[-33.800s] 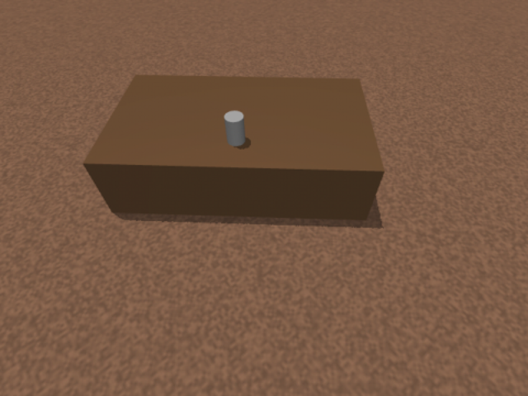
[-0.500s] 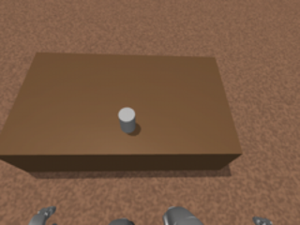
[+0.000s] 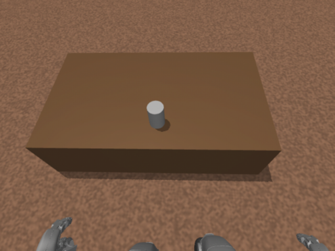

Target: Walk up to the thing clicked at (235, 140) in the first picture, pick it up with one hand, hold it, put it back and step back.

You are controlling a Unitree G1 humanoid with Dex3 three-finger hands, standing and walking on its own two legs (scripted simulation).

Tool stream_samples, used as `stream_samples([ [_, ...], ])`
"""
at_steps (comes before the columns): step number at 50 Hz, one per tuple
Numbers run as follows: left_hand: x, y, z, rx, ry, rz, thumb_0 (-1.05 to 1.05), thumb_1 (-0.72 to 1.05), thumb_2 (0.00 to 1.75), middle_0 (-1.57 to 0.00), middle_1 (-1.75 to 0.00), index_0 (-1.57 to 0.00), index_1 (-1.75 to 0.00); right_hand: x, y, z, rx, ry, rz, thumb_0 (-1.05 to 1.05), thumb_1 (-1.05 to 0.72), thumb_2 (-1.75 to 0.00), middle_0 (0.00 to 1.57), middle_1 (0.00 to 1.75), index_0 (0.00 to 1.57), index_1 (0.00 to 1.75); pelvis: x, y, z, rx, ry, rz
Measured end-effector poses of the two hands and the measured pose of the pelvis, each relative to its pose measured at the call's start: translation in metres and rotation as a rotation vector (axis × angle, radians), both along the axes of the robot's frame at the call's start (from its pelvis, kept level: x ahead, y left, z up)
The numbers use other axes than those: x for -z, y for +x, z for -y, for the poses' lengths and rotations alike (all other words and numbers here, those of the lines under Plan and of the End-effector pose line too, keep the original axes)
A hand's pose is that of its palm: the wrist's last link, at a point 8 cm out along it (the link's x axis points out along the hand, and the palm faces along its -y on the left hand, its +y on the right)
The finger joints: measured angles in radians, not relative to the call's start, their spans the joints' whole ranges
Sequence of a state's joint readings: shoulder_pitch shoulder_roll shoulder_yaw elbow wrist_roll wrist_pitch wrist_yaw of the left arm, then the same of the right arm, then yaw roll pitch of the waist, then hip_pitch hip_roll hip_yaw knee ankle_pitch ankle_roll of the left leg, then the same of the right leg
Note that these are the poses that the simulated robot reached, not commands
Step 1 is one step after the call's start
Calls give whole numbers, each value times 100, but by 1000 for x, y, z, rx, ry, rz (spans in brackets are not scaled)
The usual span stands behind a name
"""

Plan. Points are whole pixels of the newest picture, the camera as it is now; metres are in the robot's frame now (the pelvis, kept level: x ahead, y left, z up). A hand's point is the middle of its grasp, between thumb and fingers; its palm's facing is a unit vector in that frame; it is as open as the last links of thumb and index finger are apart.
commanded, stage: step back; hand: left
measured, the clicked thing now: (156, 115) +0.72 +0.09 -0.37
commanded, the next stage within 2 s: none
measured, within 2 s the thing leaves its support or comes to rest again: neither
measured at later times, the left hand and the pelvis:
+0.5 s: hand out of the picture -0.08 +0.24 -0.15, palm faces -0.10 -0.91 -0.40, open 7.4 cm; pelvis -0.16 -0.03 -0.01, yaw -5 degrees
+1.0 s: hand out of the picture -0.19 +0.21 -0.14, palm faces +0.02 -0.94 -0.35, open 7.3 cm; pelvis -0.32 -0.05 +0.00, yaw +2 degrees
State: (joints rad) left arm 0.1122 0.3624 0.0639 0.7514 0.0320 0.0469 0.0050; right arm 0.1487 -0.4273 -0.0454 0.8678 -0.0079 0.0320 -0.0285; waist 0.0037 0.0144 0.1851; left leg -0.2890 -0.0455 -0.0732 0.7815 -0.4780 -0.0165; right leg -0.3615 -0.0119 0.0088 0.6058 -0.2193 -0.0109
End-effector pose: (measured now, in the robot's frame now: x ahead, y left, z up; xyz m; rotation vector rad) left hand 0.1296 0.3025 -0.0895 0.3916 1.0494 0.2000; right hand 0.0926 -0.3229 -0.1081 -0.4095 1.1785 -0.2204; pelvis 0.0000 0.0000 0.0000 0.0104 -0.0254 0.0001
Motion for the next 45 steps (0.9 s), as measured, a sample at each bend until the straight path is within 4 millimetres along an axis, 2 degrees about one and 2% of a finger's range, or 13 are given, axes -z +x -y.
stream_samples([
  [2,11,-10,-8,-3,-17,14,0,90,90,-20,-30,-21,-30,1,-14,-6,-9,-16,-4,1,-91,-90,20,30,20,30,7,-14,-5,-12,-1,14],
  [5,23,-33,-13,-23,-43,-12,0,91,90,-20,-30,-21,-30,-7,-39,-19,-12,-12,-9,1,-91,-90,20,30,20,30,6,-33,-10,15,21,37],
  [9,23,-69,-12,-44,-71,-72,1,91,90,-20,-30,-21,-30,-24,-66,-25,-8,-13,-12,1,-90,-90,20,30,20,30,-6,-50,-10,4,-31,21],
  [12,24,-100,-14,-53,-76,-107,1,91,90,-20,-30,-21,-30,-31,-75,-23,-3,-21,12,1,-90,-90,20,30,20,30,-10,-66,-8,28,-35,3],
  [17,29,-149,-13,-44,-41,-183,1,91,90,-20,-30,-21,-30,-33,-87,-11,-1,-28,86,1,-90,-90,20,30,20,30,-6,-98,1,64,-21,-3],
  [21,31,-179,-2,-14,-11,-211,1,91,90,-20,-30,-20,-30,-21,-105,6,0,-17,135,1,-90,-90,20,30,20,30,4,-130,13,99,-4,7],
  [25,23,-209,19,-9,9,-197,1,91,90,-20,-30,-20,-30,0,-135,30,26,10,153,1,-90,-90,20,30,20,30,12,-163,27,87,-41,37],
  [29,1,-241,33,-19,20,-170,1,91,90,-20,-30,-21,-30,4,-174,37,69,47,103,1,-90,-90,20,30,20,30,1,-182,39,95,29,27],
  [32,-14,-252,37,-30,41,-157,1,90,90,-20,-30,-21,-30,3,-205,41,71,62,68,1,-90,-90,20,30,20,30,-8,-196,43,76,53,8],
  [37,-21,-252,38,-11,71,-65,1,90,90,-20,-30,-21,-30,10,-257,43,48,50,-23,1,-90,-90,20,30,20,30,-7,-227,49,34,36,-7],
  [41,-12,-259,38,-14,55,19,1,90,90,-20,-30,-21,-30,15,-287,37,9,37,-76,1,-90,-90,20,30,20,30,1,-257,49,-15,21,2],
  [45,10,-281,37,-28,3,50,0,90,90,-20,-30,-21,-30,14,-311,28,-14,23,-67,1,-90,-90,20,30,20,30,11,-290,46,-36,43,37],
])
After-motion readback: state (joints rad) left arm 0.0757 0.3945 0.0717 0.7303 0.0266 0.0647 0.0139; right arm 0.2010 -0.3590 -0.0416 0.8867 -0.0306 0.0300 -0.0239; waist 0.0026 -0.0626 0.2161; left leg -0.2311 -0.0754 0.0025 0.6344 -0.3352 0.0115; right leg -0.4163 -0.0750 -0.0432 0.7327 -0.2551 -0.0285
